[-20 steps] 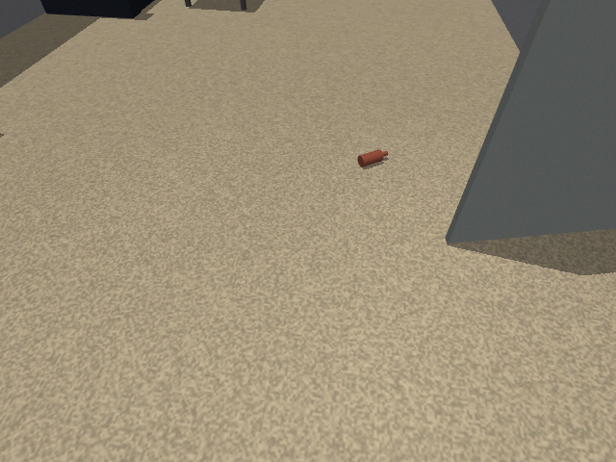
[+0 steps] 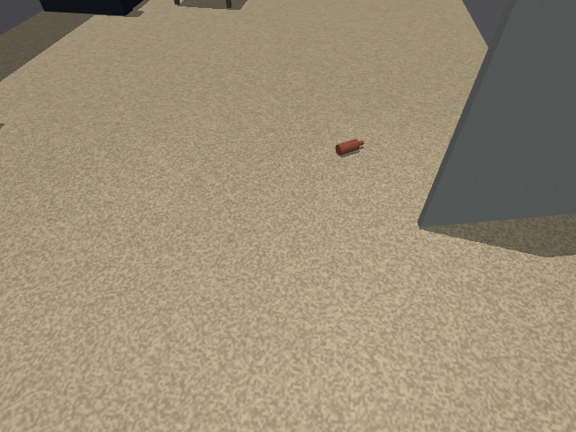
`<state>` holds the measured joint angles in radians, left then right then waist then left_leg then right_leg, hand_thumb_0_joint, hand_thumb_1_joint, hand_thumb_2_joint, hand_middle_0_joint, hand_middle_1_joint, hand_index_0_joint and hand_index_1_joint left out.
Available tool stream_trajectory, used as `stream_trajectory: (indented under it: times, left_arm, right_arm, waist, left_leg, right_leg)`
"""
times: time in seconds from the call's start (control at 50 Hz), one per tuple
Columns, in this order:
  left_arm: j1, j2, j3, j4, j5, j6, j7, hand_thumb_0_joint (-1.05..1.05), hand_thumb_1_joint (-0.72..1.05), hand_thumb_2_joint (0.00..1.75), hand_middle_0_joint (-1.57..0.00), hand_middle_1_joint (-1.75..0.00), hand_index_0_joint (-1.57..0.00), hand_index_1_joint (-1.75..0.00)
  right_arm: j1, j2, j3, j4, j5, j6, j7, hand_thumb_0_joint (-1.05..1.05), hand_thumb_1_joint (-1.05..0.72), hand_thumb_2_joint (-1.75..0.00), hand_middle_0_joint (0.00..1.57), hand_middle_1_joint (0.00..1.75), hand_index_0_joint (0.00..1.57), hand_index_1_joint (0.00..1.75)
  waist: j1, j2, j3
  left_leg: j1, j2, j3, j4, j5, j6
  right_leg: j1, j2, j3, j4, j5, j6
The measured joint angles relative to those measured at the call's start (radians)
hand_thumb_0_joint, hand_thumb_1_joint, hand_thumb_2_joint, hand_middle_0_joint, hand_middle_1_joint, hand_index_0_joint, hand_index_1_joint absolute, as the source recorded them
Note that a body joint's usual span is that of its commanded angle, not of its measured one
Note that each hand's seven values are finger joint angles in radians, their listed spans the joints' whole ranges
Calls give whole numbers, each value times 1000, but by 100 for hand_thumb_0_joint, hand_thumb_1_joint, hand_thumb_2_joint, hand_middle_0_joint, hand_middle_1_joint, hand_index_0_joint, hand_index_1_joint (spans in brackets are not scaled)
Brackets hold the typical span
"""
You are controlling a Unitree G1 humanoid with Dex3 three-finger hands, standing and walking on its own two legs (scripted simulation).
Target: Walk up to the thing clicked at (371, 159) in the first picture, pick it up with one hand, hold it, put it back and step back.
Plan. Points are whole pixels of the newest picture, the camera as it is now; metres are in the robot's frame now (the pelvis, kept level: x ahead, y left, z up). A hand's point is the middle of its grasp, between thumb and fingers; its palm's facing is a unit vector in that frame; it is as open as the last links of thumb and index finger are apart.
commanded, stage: stand
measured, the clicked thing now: (350, 146) +1.70 -0.34 -0.75
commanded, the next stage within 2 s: walk up in 0.72 s
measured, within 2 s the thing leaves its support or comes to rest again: neither
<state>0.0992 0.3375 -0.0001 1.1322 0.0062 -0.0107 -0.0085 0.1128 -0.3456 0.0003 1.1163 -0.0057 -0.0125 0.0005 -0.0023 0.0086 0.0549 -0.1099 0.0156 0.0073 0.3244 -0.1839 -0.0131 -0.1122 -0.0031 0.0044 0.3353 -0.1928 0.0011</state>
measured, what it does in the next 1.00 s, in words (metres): lifts its left foot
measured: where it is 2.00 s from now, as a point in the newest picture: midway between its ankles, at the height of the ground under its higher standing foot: (255, 352)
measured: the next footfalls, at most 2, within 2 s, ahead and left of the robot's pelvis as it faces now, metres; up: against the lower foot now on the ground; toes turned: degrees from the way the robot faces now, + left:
left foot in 1.06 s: +0.18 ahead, +0.23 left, +0.00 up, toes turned +12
right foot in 1.54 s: +0.50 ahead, -0.02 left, +0.00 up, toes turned +4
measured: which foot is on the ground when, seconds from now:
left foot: down 0.00-0.78, up 0.80-1.00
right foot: down 0.00-1.00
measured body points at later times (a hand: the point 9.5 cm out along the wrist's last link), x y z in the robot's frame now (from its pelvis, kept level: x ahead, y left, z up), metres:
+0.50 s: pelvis +0.00 +0.00 +0.00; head +0.01 +0.00 +0.45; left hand +0.08 +0.30 -0.13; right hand +0.08 -0.30 -0.13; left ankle +0.00 +0.13 -0.75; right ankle -0.01 -0.12 -0.75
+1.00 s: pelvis +0.05 +0.05 -0.01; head +0.05 +0.06 +0.44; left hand +0.06 +0.39 -0.13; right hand +0.16 -0.29 -0.11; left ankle +0.12 +0.20 -0.73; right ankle -0.01 -0.12 -0.75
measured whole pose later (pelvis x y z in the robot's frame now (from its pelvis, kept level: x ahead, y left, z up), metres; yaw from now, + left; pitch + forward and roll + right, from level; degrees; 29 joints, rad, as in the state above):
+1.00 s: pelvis +0.05 +0.05 -0.01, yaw +6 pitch -2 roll -2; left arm 0.26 0.45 0.08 1.00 0.04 -0.06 -0.06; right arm 0.21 -0.45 -0.11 0.99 -0.03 -0.01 0.11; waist 0.02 0.01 0.02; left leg -0.44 0.11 0.00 0.70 -0.32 0.00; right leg -0.02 -0.06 -0.08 0.36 -0.32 0.00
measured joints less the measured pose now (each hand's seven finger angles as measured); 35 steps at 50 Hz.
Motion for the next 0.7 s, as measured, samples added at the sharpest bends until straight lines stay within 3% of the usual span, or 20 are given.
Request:
stream_trajectory:
  times: [0.7]
  left_arm:
    - [8,7,-6,-12,1,-5,4,1,90,90,-20,-29,-20,-30]
  right_arm:
    - [3,-2,-1,4,0,4,3,1,-91,-90,20,30,20,30]
  waist:
    - [-4,-2,-8]
  left_leg:
    - [6,1,-2,-8,3,1]
  right_leg:
    - [12,1,-3,-20,9,1]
